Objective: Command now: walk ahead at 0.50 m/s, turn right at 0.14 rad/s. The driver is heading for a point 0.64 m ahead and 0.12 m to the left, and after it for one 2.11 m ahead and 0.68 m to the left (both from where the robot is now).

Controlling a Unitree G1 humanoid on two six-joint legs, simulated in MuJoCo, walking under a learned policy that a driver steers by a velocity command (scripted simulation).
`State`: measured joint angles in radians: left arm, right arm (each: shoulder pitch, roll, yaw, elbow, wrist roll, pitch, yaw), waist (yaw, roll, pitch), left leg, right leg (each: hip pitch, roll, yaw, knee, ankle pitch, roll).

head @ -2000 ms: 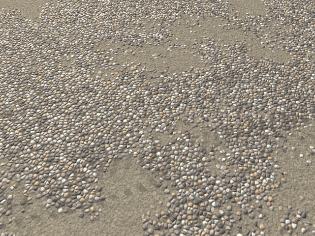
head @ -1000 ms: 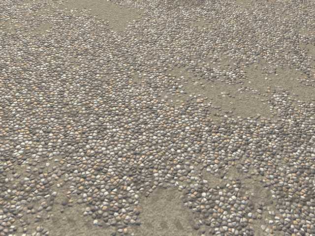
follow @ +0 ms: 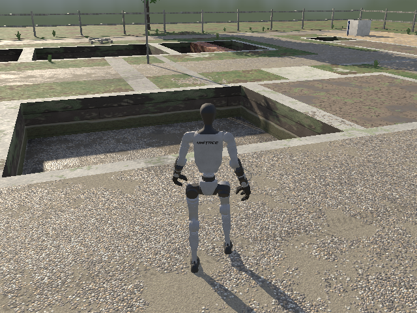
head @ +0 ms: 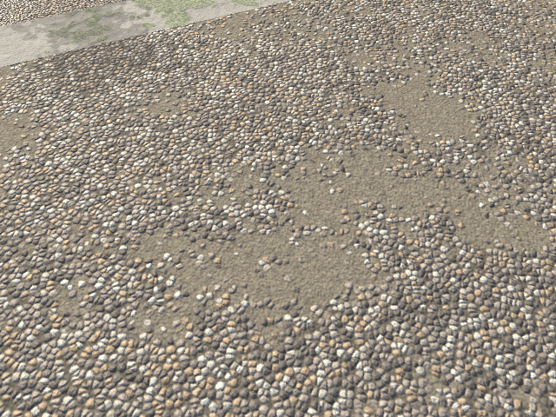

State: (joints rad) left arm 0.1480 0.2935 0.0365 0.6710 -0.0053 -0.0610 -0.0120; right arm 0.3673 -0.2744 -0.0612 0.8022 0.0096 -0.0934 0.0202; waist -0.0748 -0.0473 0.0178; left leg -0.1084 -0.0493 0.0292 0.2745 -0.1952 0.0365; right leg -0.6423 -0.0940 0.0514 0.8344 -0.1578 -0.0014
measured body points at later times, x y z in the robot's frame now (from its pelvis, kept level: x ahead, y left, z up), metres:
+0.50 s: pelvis +0.26 -0.05 +0.00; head +0.28 -0.05 +0.45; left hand +0.25 +0.24 -0.12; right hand +0.47 -0.28 -0.10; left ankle +0.37 +0.13 -0.68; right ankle +0.22 -0.16 -0.75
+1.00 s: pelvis +0.51 +0.07 +0.00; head +0.53 +0.10 +0.45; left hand +0.57 +0.40 -0.09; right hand +0.71 -0.15 -0.10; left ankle +0.46 +0.13 -0.75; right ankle +0.73 -0.04 -0.68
